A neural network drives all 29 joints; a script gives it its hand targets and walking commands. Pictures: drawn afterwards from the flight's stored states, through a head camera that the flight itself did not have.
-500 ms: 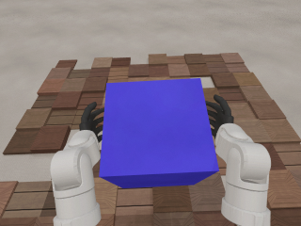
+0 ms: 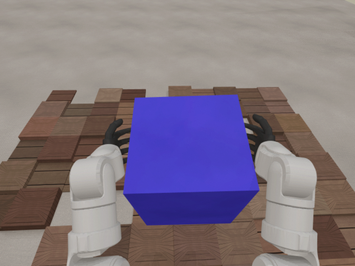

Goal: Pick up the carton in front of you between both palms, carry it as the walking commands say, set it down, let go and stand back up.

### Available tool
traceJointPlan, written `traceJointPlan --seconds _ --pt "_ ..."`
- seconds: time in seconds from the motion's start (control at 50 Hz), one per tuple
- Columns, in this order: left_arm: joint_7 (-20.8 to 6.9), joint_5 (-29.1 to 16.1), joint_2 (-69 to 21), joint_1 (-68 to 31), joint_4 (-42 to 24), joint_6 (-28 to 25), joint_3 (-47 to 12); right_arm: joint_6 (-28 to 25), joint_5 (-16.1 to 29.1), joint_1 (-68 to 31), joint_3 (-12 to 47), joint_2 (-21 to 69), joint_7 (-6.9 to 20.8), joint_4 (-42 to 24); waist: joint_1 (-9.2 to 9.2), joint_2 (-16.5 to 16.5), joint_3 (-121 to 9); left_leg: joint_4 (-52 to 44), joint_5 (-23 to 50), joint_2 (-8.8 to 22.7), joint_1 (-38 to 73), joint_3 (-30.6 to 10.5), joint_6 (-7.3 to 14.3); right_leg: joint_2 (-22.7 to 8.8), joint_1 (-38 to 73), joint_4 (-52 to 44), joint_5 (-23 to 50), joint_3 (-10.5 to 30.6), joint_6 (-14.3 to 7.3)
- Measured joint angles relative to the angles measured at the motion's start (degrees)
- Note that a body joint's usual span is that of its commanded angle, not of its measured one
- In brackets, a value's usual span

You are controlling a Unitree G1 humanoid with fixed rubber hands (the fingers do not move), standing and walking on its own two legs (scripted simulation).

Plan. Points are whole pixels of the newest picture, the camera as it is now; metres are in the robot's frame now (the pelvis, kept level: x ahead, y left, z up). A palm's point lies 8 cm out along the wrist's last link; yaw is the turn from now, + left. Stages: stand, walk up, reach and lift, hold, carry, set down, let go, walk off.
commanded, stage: carry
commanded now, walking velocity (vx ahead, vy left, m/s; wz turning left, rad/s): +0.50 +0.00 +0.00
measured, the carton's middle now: (187, 166) +0.34 +0.01 +0.08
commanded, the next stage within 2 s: none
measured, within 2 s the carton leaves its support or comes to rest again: neither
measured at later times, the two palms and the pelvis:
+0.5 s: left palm (123, 97) +0.64 +0.23 +0.05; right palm (212, 93) +0.65 -0.07 +0.07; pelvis +0.32 +0.06 -0.02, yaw +2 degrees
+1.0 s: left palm (119, 30) +1.00 +0.31 +0.14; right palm (190, 31) +0.99 +0.01 +0.15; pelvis +0.65 +0.16 -0.03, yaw +1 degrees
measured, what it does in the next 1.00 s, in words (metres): walks ahead: left foot 0.04 m lower, then right foot 0.04 m higher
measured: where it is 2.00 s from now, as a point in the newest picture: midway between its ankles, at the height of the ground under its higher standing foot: (163, 138)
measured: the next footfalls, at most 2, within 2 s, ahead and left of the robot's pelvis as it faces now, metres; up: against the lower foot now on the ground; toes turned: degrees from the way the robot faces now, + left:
left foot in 0.04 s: +0.18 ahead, +0.07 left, -0.04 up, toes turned +3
right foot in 0.50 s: +0.50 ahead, +0.02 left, +0.00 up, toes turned -6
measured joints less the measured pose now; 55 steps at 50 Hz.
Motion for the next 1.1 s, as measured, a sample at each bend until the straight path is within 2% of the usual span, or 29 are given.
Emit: traceJointPlan --seconds 0.02,0.04,0.06,0.1,0.12,0.16,0.22,0.3,0.38,0.42,0.46,0.5,0.52,0.54,0.58,0.6,0.62,0.66,0.74,0.82,0.88,0.92,0.96,1.0,1.04,1.1 --pt "-0.04 0.23 0.37 -1.01 1.26 -0.02 0.64 -0.53 -0.33 -1.6 -0.35 0.05 0.19 2.33 -0.34 -0.13 -0.12 -1.94 -0.08 -0.46 2.67 0.94 0.38 -0.57 -1.08 5.96 -2.4 0.09 -0.04" --pt "-0.09 0.29 0.79 -1.85 2.16 -0.2 1.33 -0.85 -0.7 -3.81 -0.61 -0.07 0.38 4.62 -0.26 1.5 -0.66 -3.15 -0.34 0.28 5.36 -0.08 1.23 -0.12 -3.65 14.25 -4.7 0.39 -0.06" --pt "-0.17 -0.04 1.7 -2.8 3.47 -0.97 1.64 -2.03 -0.96 -5.17 -1.13 0.35 0.36 6.69 -1.35 1.16 -1.2 -0.89 -7.69 -0.45 5.2 -0.74 2.13 -0.64 -7.6 23.11 -6.27 1.39 0.14" --pt "-0.25 -0.69 2.41 -4.93 7.17 -2.63 2.68 -3.77 -1.16 -5.66 -1.5 0.54 -0.04 8.91 -3.86 -1.46 0.06 3.53 -13.23 -3.11 3.71 -0.57 3.8 -0.94 -16.01 37.6 -8.07 5.03 0.36" --pt "-0.25 -0.19 1.9 -5.26 8.43 -3.05 3.22 -4.23 -0.97 -5.36 -1.65 0.38 -0.07 9.86 -4.41 -1.79 0.71 3.79 -13.62 -3.62 3.9 -0.51 4.32 -0.87 -20.29 42.72 -6.84 5.69 0.23" --pt "-0.26 1.43 0.05 -4.81 10.14 -3.83 4.15 -5.14 -0.53 -3.78 -2.65 0.45 0.12 11.17 -5.09 -1.55 1.95 2.51 -13.78 -4.19 5.5 -0.8 4.69 -1.43 -27.33 46.96 -3.71 5.47 0.26" --pt "-0.47 2.67 -2.84 -2.12 8.35 -6.12 4.83 -7.07 0.25 -0.53 -3.38 1.17 0.44 9.07 -5.18 -1.18 4.33 -1.13 -14.88 -5.02 9.33 -1.26 5.02 -3.03 -35.43 46.48 0.65 4.81 0.58" --pt "-1.07 3.04 -3.79 2.38 2.83 -9.06 3.18 -11.08 0.94 2.57 -2.77 2.51 1.89 6.21 -5.27 -0.93 6.74 -3.75 -17.47 -5.81 13.98 -2.11 5.61 -4.13 -44.16 46.65 1.93 3.96 0.86" --pt "-1.45 1.78 -3.74 6.32 -2.49 -11.38 1.29 -13.17 1.58 5.73 -0.57 3.03 2.08 1.3 -4.82 -0.95 7.5 -5.64 -21.07 -6.67 19.16 -3.45 5.74 -3.38 -49.61 45.13 1.81 2.24 -0.06" --pt "-1.46 1.19 -3.59 7.99 -5.03 -11.94 0.28 -13.62 2.0 7.19 0.28 3.25 2.06 -1.17 -4.59 -1.4 7.39 -6.12 -22.77 -7.03 22.1 -3.83 5.28 -2.22 -49.68 39.73 3.56 0.58 -0.75" --pt "-1.48 0.86 -3.29 9.19 -6.8 -12.03 -0.68 -13.76 2.22 8.44 0.83 3.47 2.05 -3.08 -3.73 -2.49 7.18 -5.26 -22.76 -7.69 24.67 -2.3 4.34 -0.5 -46.2 27.7 8.28 -1.69 -1.55" --pt "-1.39 0.72 -3.26 9.43 -7.12 -11.72 -1.68 -13.5 2.28 10.01 1.1 3.17 2.05 -4.73 -2.61 -3.17 7.2 1.97 -21.54 -7.98 24.93 0.04 2.66 1.28 -38.47 13.99 14.61 -5.28 -2.57" --pt "-1.24 0.86 -3.64 8.83 -6.67 -11.69 -2.22 -13.12 2.51 10.47 0.91 2.43 2.07 -5.62 -1.84 -2.46 7.21 11.18 -18.85 -7.13 22.05 0.47 0.94 1.68 -33.91 9.97 10.81 -6.55 -4.95" --pt "-1.06 1.0 -3.71 7.78 -6.49 -11.73 -2.33 -12.79 2.79 9.7 0.9 1.58 2.09 -5.92 -0.33 -1.25 7.65 22.61 -19.35 -6.24 17.8 -0.55 -0.63 2.63 -32.27 9.92 7.59 -7.04 -6.64" --pt "-0.67 0.5 -2.29 5.45 -5.76 -11.4 -2.73 -12.67 2.93 7.47 0.85 0.68 1.99 -5.15 2.09 -1.24 8.34 46.96 -25.72 -7.68 7.69 -5.81 -2.02 3.25 -30.39 11.77 3.93 -6.82 -9.55" --pt "-0.27 -0.19 -1.51 4.87 -5.26 -11.16 -2.98 -12.41 2.8 6.88 0.71 0.69 1.89 -4.9 3.59 -1.78 8.23 54.58 -28.2 -7.84 3.55 -7.45 -1.9 3.47 -29.02 11.86 2.87 -6.14 -10.34" --pt "-0.09 -1.14 -0.9 4.54 -4.76 -10.85 -2.98 -11.91 2.4 6.4 0.53 0.95 1.83 -4.76 4.79 -2.3 8.05 58.02 -29.13 -7.33 0.02 -8.52 -1.55 3.47 -27.31 11.28 2.19 -5.37 -10.29" --pt "0.31 -2.69 0.18 4.21 -4.38 -10.04 -2.47 -10.7 1.11 5.33 0.36 1.96 1.65 -4.59 5.58 -3.21 7.59 54.43 -28.3 -4.97 -5.35 -8.95 -1.0 2.6 -23.64 9.43 1.04 -4.04 -8.88" --pt "0.95 -4.47 1.35 1.29 -1.92 -7.71 -1.42 -8.11 -0.88 3.27 -0.5 2.55 0.54 -3.86 5.61 -3.32 5.59 30.11 -21.62 -0.72 -8.95 -7.26 -1.88 0.66 -16.57 4.63 -1.11 -2.1 -7.36" --pt "1.0 -4.6 1.93 -2.59 0.29 -5.63 -0.75 -5.07 -0.98 0.3 -1.12 1.35 -0.2 -3.43 4.11 -2.2 3.41 9.07 -7.53 -0.19 -5.68 -5.38 -1.51 -0.64 -10.33 2.52 -4.66 -0.78 -4.74" --pt "0.91 -3.97 1.81 -5.1 1.24 -3.96 0.47 -2.85 -0.46 -2.33 -0.99 -0.1 -0.25 -2.37 2.27 -1.42 1.54 -0.44 -0.71 -0.89 -0.55 -2.21 -1.33 -1.76 -6.85 5.45 -10.06 -0.05 -2.18" --pt "0.65 -3.53 2.43 -6.14 1.64 -2.41 1.7 -1.4 0.01 -5.23 -0.45 -0.81 -0.32 0.28 0.61 0.11 -0.14 -2.67 -2.73 -1.12 4.43 -0.72 -0.59 -2.52 -7.56 14.54 -14.76 0.15 -0.2" --pt "0.23 -3.45 3.45 -7.23 2.99 -1.44 2.62 -1.4 0.06 -6.53 -0.34 -0.42 -1.02 2.74 -2.75 -1.78 -0.82 3.42 -10.29 -3.38 3.28 -0.02 2.08 -3.74 -12.92 28.88 -14.43 3.61 0.31" --pt "0.04 -2.78 2.95 -7.33 4.62 -0.39 3.96 -0.4 0.76 -6.8 -0.29 -0.6 -1.79 4.94 -4.8 -1.78 -0.57 5.28 -12.93 -4.15 3.56 -0.25 2.57 -2.42 -20.08 41.34 -11.56 6.27 -0.14" --pt "0.0 -1.34 1.31 -6.66 4.83 0.57 5.27 0.32 1.42 -6.12 -0.81 -0.5 -2.19 5.97 -5.8 -1.62 0.06 3.9 -13.76 -4.47 5.39 -0.43 2.85 -2.36 -26.35 45.79 -6.74 6.62 -0.44" --pt "-0.29 0.52 -1.05 -5.61 3.29 -0.03 6.43 -0.35 1.94 -5.39 -2.04 0.05 -2.07 5.49 -6.53 -1.75 1.8 0.44 -14.43 -4.87 8.83 -0.94 3.22 -3.39 -33.57 43.46 -2.16 6.12 -0.19"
